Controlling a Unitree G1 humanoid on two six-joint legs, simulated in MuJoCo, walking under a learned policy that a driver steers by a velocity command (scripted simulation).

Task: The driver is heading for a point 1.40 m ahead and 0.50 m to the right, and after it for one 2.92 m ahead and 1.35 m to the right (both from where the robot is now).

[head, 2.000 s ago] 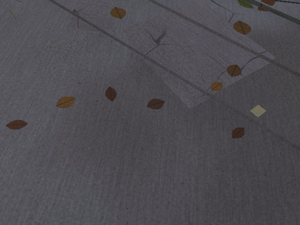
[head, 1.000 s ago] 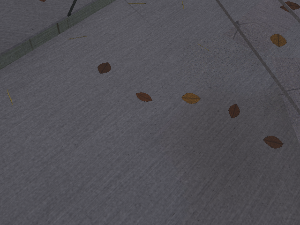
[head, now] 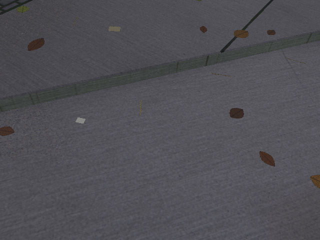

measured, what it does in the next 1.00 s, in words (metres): goes down: right foot, then left foot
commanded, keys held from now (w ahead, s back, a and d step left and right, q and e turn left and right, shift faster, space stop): w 0.62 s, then w+e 0.38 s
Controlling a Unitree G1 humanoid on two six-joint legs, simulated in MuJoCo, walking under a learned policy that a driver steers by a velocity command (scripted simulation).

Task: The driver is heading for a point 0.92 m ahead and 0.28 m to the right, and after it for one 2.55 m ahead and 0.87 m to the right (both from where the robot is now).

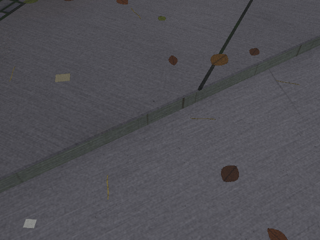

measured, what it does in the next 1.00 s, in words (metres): walks ahead, turning right: right foot, then left foot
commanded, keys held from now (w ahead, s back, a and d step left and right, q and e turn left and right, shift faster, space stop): w+e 0.80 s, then w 0.20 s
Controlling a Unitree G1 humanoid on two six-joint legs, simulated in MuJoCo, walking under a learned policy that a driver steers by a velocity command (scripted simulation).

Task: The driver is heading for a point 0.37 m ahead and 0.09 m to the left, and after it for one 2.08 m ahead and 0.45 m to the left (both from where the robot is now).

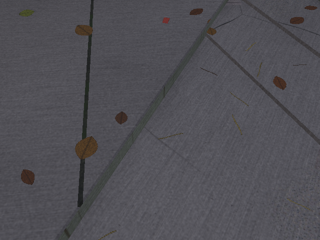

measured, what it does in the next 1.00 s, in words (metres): walks ahead, turning left: right foot, then left foot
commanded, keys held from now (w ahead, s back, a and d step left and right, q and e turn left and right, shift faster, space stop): w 0.16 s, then w+q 0.14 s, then q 0.70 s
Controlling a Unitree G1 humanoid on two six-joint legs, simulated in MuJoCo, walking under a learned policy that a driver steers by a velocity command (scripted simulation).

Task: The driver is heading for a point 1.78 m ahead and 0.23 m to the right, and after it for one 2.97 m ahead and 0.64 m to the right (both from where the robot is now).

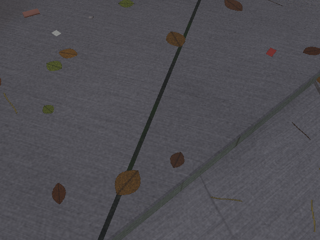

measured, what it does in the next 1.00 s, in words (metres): steps on the spot: right foot, then left foot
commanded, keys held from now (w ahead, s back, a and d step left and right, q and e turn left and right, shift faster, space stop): q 0.14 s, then no key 0.86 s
